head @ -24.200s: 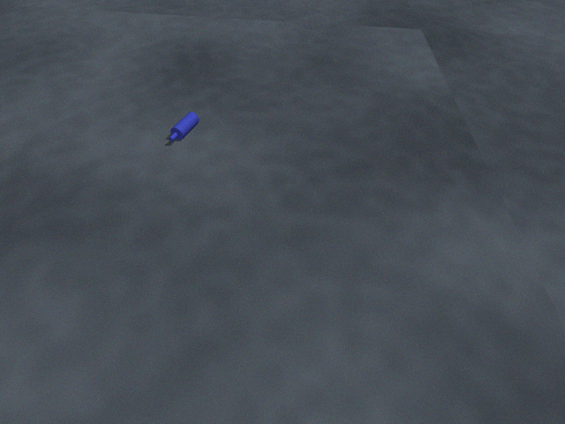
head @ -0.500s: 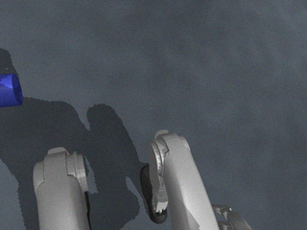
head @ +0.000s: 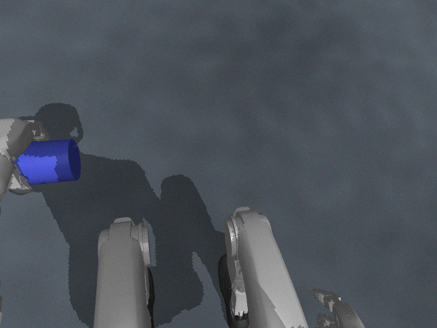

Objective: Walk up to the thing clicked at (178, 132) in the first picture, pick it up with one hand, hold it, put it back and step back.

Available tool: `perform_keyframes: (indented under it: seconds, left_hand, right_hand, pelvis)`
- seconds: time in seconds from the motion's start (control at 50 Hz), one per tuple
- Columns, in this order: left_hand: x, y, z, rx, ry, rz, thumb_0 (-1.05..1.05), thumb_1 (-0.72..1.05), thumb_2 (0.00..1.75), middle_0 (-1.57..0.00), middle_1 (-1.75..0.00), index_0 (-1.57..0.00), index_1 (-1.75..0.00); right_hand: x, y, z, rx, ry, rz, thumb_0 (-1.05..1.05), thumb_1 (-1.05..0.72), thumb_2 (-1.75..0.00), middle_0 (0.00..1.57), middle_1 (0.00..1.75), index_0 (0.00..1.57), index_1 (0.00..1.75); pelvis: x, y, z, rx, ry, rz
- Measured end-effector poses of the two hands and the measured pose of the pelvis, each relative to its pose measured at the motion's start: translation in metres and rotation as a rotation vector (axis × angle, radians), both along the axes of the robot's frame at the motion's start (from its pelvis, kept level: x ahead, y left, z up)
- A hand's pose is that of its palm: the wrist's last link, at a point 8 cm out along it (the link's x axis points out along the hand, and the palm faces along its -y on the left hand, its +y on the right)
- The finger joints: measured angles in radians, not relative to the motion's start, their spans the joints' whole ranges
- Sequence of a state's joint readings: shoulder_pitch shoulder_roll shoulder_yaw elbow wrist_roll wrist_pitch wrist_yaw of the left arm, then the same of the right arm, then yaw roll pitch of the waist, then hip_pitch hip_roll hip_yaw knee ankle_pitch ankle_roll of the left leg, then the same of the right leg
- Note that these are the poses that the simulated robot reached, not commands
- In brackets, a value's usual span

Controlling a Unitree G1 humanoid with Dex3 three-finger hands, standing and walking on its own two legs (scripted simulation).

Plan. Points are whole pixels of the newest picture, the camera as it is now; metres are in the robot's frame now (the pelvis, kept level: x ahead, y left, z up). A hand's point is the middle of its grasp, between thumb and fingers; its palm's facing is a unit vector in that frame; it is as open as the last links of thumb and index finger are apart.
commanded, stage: lift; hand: left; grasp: from above
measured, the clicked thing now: (4, 165) +0.43 +0.36 -0.14
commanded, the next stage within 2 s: hold in 1.12 s
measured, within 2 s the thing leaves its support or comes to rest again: neither
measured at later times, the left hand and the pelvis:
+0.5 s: hand out of the picture +0.35 +0.28 +0.10, palm faces -0.45 -0.11 -0.89, open 10.5 cm; pelvis +0.02 +0.00 +0.18, yaw +4 degrees
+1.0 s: hand out of the picture +0.36 +0.25 +0.21, palm faces -0.43 -0.10 -0.90, open 10.6 cm; pelvis +0.05 +0.00 +0.29, yaw +4 degrees
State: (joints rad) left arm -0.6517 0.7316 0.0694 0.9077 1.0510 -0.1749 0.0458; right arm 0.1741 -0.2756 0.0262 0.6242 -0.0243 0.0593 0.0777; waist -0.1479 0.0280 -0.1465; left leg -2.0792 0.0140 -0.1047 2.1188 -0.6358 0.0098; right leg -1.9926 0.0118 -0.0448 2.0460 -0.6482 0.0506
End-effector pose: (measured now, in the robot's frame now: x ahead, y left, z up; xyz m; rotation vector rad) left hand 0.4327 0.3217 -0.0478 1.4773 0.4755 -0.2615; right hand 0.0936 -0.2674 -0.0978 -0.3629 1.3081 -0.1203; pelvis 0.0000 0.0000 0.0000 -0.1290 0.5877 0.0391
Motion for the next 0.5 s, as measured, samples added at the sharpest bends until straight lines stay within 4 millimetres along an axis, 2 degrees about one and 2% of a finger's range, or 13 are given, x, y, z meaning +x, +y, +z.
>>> perform_keyframes:
  seconds: [0.2,0.38,0.5]
  left_hand:
    - [-0.031,-0.012,0.080,-0.014,0.004,0.003,0.01,-0.03,0.40,-0.67,-0.50,-0.71,-0.47]
    - [-0.060,-0.030,0.160,-0.043,-0.009,-0.012,0.01,-0.03,0.40,-0.67,-0.50,-0.71,-0.47]
    - [-0.074,-0.035,0.210,-0.027,-0.001,0.003,0.00,-0.04,0.41,-0.67,-0.51,-0.71,-0.48]
  right_hand:
    - [0.029,0.005,0.059,0.012,-0.106,-0.008,0.00,-0.90,-0.90,0.20,0.30,0.20,0.30]
    - [0.042,0.012,0.126,0.026,-0.181,-0.036,0.00,-0.90,-0.90,0.20,0.30,0.20,0.30]
    - [0.047,0.015,0.171,0.040,-0.224,-0.054,0.00,-0.89,-0.89,0.20,0.30,0.20,0.30]
  pelvis:
    - [0.003,-0.001,0.064,0.021,-0.046,0.013]
    - [0.010,-0.001,0.133,0.046,-0.127,0.024]
    - [0.018,-0.001,0.180,0.065,-0.197,0.029]
